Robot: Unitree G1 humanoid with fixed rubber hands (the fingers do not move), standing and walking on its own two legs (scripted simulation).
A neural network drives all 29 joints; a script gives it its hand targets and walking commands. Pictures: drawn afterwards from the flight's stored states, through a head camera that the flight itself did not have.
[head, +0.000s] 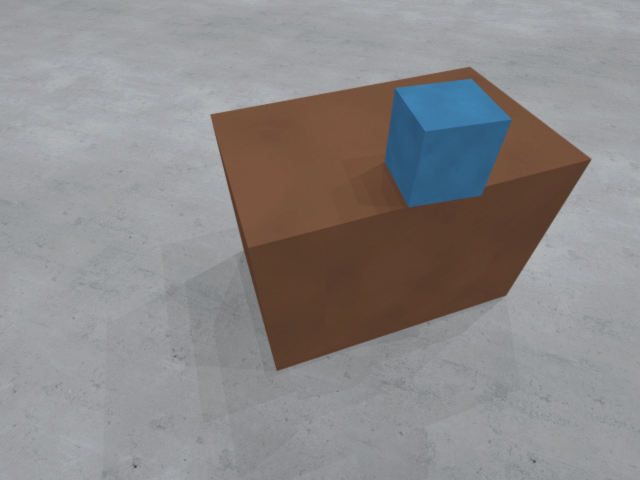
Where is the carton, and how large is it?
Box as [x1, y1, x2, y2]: [385, 79, 511, 206]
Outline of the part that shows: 471,79 395,88 385,162 408,206 481,195 511,119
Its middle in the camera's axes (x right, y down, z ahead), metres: +0.27 -0.21 +0.87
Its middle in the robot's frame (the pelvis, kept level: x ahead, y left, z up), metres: +0.79 -0.24 -0.05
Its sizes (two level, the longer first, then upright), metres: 0.179 0.170 0.199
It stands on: a pedestal, 0.63 m high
